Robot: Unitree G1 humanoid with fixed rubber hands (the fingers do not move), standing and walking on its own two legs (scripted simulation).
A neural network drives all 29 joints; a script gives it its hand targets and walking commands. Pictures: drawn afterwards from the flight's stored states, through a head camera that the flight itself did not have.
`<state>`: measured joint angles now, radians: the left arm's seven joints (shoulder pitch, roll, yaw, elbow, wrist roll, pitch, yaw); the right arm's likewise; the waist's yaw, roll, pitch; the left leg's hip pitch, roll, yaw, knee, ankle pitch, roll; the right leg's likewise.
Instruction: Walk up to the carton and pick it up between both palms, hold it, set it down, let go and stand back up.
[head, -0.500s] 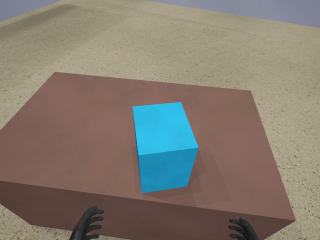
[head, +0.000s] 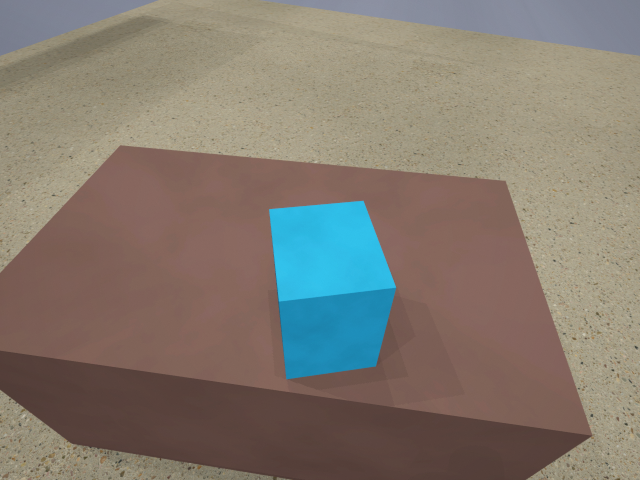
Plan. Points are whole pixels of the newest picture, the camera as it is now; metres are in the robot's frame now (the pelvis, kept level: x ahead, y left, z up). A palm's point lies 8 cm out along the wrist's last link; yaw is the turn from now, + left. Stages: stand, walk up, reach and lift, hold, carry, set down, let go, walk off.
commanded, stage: stand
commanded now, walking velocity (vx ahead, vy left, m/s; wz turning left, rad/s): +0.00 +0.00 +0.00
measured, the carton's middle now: (324, 290) +0.45 +0.02 -0.07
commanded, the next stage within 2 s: none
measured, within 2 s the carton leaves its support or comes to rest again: neither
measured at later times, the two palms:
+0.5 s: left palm out of the picture +0.04 +0.29 -0.12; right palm out of the picture +0.05 -0.27 -0.12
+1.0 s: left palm out of the picture +0.06 +0.28 -0.12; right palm out of the picture +0.04 -0.28 -0.12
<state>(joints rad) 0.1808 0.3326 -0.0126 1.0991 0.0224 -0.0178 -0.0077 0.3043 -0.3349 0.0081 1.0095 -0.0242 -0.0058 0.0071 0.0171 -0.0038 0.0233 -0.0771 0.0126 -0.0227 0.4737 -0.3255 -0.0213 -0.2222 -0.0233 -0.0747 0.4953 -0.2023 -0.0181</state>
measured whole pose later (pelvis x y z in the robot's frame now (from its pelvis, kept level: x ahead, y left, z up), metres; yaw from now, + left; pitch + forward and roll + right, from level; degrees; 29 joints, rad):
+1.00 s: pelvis +0.00 +0.00 +0.01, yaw -1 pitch -4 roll +0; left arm 0.10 0.28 -0.01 1.21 0.01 -0.02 0.00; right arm 0.18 -0.33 0.01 1.11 -0.02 -0.01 -0.01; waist 0.01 0.02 0.04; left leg -0.01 0.01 0.00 0.34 -0.25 -0.02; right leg -0.17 -0.02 -0.06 0.38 -0.14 -0.01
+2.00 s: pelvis +0.02 +0.00 +0.01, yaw -1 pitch -3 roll +0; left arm 0.09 0.30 0.00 1.20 0.00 -0.01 0.00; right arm 0.15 -0.33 0.00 1.13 -0.01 -0.01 -0.01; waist 0.01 0.03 0.05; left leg 0.01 0.03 0.00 0.31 -0.27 -0.03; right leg -0.16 0.00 -0.06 0.38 -0.17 -0.02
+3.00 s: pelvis +0.03 +0.00 +0.01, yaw -2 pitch -3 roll +0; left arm 0.09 0.31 0.00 1.18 0.00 -0.01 0.00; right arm 0.14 -0.32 0.00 1.14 -0.02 0.00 -0.01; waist 0.01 0.01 0.05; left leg 0.04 0.03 0.02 0.29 -0.28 -0.02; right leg -0.15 0.00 -0.04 0.38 -0.18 -0.02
